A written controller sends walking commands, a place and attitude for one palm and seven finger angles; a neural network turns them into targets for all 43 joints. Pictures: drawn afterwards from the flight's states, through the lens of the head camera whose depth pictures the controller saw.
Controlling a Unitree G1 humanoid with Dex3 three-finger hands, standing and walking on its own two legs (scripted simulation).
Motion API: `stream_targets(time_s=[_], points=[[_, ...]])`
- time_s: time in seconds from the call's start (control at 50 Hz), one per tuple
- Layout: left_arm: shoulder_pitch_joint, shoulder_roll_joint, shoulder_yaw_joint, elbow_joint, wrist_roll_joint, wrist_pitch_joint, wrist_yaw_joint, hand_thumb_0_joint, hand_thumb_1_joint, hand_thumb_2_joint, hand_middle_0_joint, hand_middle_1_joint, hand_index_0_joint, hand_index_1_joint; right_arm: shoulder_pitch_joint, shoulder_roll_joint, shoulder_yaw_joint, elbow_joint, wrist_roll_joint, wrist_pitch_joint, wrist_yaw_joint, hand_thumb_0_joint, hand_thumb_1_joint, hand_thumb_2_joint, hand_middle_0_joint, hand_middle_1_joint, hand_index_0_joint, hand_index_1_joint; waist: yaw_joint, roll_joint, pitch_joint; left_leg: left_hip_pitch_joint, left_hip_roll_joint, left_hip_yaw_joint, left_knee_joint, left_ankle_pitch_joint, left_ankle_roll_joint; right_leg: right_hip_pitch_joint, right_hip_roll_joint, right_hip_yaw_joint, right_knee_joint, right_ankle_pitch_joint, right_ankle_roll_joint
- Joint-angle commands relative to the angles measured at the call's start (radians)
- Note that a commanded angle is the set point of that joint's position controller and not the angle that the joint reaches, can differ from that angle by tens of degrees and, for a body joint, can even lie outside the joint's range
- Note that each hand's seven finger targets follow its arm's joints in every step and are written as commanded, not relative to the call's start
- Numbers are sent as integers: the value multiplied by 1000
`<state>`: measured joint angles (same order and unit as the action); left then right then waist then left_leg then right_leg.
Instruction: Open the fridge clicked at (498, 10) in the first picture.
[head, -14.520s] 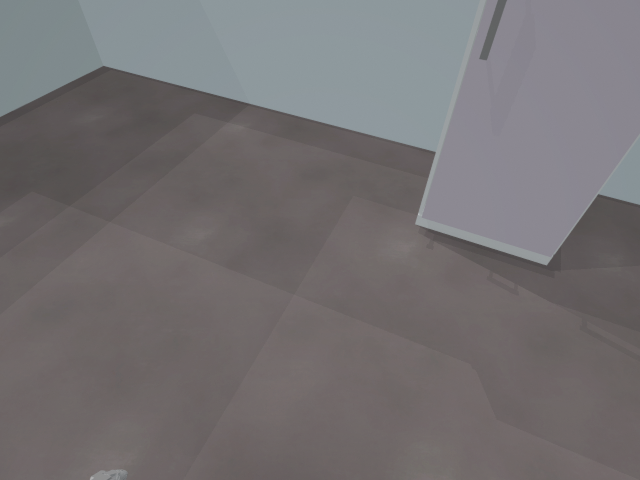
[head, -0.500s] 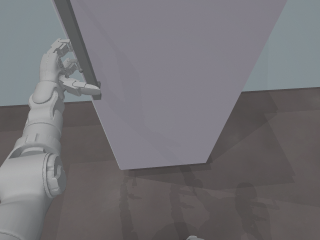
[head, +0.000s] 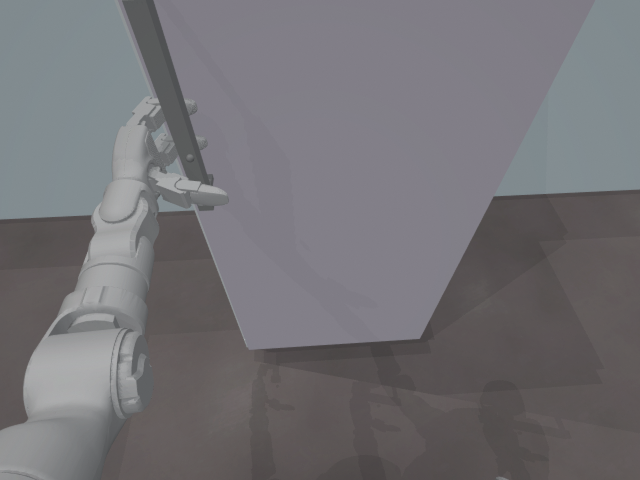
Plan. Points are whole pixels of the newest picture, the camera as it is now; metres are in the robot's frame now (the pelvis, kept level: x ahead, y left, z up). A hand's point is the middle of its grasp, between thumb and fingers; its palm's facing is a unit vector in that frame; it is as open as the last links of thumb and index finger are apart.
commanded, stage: slide the fingers in behind the handle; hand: left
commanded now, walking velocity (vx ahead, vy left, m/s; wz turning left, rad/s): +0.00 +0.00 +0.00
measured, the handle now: (183, 115) +0.51 +0.17 +0.18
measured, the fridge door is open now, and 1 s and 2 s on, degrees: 0 0 0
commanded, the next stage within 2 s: grip the handle and tug to test in 1.00 s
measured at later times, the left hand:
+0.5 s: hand (205, 158) +0.47 +0.14 +0.15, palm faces +0.05 -1.00 +0.00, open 14.0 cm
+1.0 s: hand (206, 159) +0.46 +0.14 +0.15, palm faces +0.06 -1.00 -0.01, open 14.1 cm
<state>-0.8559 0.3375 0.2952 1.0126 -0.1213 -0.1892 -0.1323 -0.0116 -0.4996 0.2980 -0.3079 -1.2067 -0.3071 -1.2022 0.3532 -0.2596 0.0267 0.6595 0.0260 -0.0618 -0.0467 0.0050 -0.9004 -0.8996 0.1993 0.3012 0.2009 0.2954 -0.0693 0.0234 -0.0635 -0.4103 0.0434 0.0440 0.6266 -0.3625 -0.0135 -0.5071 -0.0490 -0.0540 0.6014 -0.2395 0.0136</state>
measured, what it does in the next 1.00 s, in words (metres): stands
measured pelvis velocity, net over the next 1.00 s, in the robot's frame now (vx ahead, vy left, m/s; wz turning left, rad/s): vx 0.00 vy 0.00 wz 0.01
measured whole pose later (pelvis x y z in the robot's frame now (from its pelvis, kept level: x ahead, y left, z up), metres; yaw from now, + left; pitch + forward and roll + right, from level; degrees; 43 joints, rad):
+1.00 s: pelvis +0.00 +0.00 +0.00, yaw +1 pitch +7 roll +0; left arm -0.86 0.27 0.23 0.99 -0.12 -0.19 -0.05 -0.01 -0.50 0.30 -0.29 -1.20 -0.27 -1.20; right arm 0.35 -0.26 0.02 0.69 0.02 -0.07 -0.05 0.01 -0.90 -0.90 0.20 0.30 0.20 0.30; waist -0.05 0.03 -0.06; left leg -0.39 0.04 0.03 0.61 -0.35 -0.01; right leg -0.48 -0.06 -0.06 0.60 -0.24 0.01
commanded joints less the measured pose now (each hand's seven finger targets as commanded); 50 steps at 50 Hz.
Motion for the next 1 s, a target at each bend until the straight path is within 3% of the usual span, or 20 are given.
stream_targets(time_s=[0.0,0.06,0.08,0.1,0.16,0.22,0.32,0.36,0.4,0.46,0.48,0.58,0.6,0.68,0.72,0.8,0.86,0.94,0.96,0.98], points=[[-512,196,9,-245,-15,-75,2,0,-500,300,-300,-1200,-300,-1200,56,-145,-58,-85,3,-33,-10,0,-900,-900,200,300,200,300,-18,-12,-349,64,-41,-23,-70,314,29,271,53,7,-26,337,-34],[-518,165,-13,-255,-13,-70,8,0,-500,300,-300,-1200,-300,-1200,53,-144,-59,-87,1,-31,-10,0,-900,-900,200,300,200,300,-21,5,-355,75,-43,-23,-70,325,27,271,51,2,-24,337,-36],[-508,181,6,-267,-15,-70,12,0,-500,300,-300,-1200,-300,-1200,52,-142,-60,-86,1,-32,-8,0,-900,-900,200,300,200,300,-10,24,-371,83,-43,-24,-67,343,26,276,51,6,-21,353,-37],[-502,172,0,-278,-17,-69,14,0,-500,300,-300,-1200,-300,-1200,52,-142,-59,-87,-1,-31,-6,0,-900,-900,200,300,200,300,-10,-6,-381,84,-43,-26,-68,353,26,290,53,4,-20,366,-37],[-509,126,-39,-290,-20,-63,16,0,-500,300,-300,-1200,-300,-1200,47,-141,-60,-87,1,-30,-6,0,-900,-900,200,300,200,300,-19,-7,-362,87,-41,-29,-70,356,25,278,52,-3,-22,354,-37],[-499,165,1,-260,-16,-50,31,0,-500,300,-300,-1200,-300,-1200,42,-143,-57,-81,1,-26,-7,0,-900,-900,200,300,200,300,-11,-26,-335,58,-44,-23,-79,310,26,280,51,1,-30,334,-35],[-495,153,0,-284,-1,-64,54,0,-500,300,-300,-1200,-300,-1200,39,-134,-60,-88,-3,-28,-3,0,-900,-900,200,300,200,300,-1,-7,-368,76,-44,-22,-76,340,25,293,52,4,-21,353,-37],[-472,160,13,-288,-5,-71,60,0,-500,300,-300,-1200,-300,-1200,43,-137,-61,-90,-5,-27,-3,0,-900,-900,200,300,200,300,6,-31,-380,76,-45,-20,-73,363,28,317,52,4,-20,377,-38],[-477,136,-9,-321,-5,-73,57,0,-500,300,-300,-1200,-300,-1200,35,-132,-62,-93,-4,-28,-2,0,-900,-900,200,300,200,300,4,-21,-394,89,-42,-19,-77,374,26,322,53,5,-20,390,-37],[-452,138,-9,-291,-5,-59,58,0,-500,300,-300,-1200,-300,-1200,33,-137,-62,-86,-1,-25,-5,0,-900,-900,200,300,200,300,0,-37,-348,69,-41,-13,-83,333,28,314,52,3,-33,360,-37],[-484,108,-42,-304,-3,-55,56,0,-500,300,-300,-1200,-300,-1200,24,-132,-59,-87,2,-26,-4,0,-900,-900,200,300,200,300,-11,-25,-325,66,-42,-17,-91,314,27,298,51,2,-37,343,-35],[-502,73,-64,-304,-6,-53,63,0,-500,300,-300,-1200,-300,-1200,25,-129,-59,-81,0,-34,-6,0,-900,-900,200,300,200,300,-16,3,-339,92,-44,-20,-86,305,27,277,52,3,-41,321,-38],[-516,92,-51,-301,-6,-56,64,0,-500,300,-300,-1200,-300,-1200,33,-132,-62,-73,-2,-35,-8,0,-900,-900,200,300,200,300,-18,-31,-343,90,-41,-23,-87,304,27,279,53,2,-41,322,-36],[-491,73,-59,-305,-8,-67,64,0,-500,300,-300,-1200,-300,-1200,32,-131,-61,-76,-2,-42,-6,0,-900,-900,200,300,200,300,-8,-22,-361,103,-41,-24,-87,336,25,287,53,0,-34,341,-38],[-499,102,-42,-297,-5,-68,63,0,-500,300,-300,-1200,-300,-1200,33,-134,-62,-71,-2,-40,-6,0,-900,-900,200,300,200,300,-6,-25,-359,89,-43,-22,-87,317,26,296,52,4,-35,337,-38],[-529,64,-78,-280,-4,-67,61,0,-500,300,-300,-1200,-300,-1200,30,-131,-60,-67,0,-42,-7,0,-900,-900,200,300,200,300,-23,-13,-325,89,-42,-23,-89,289,26,261,52,3,-44,304,-36],[-527,87,-59,-278,0,-73,66,0,-500,300,-300,-1200,-300,-1200,36,-136,-62,-66,-2,-43,-9,0,-900,-900,200,300,200,300,-16,-12,-349,93,-44,-27,-88,294,26,273,51,2,-39,299,-39],[-558,44,-97,-257,-1,-69,64,0,-500,300,-300,-1200,-300,-1200,36,-131,-58,-60,-2,-48,-6,0,-900,-900,200,300,200,300,-31,-18,-322,86,-45,-30,-89,277,25,247,52,0,-40,290,-36],[-562,71,-73,-246,-1,-74,68,0,-500,300,-300,-1200,-300,-1200,41,-135,-61,-57,-3,-48,-9,0,-900,-900,200,300,200,300,-31,-39,-321,82,-45,-30,-86,279,28,254,51,0,-41,289,-36],[-552,91,-60,-243,5,-76,68,0,-500,300,-300,-1200,-300,-1200,42,-135,-61,-56,-3,-47,-10,0,-900,-900,200,300,200,300,-21,-12,-339,80,-46,-30,-87,280,25,257,49,2,-36,289,-37]])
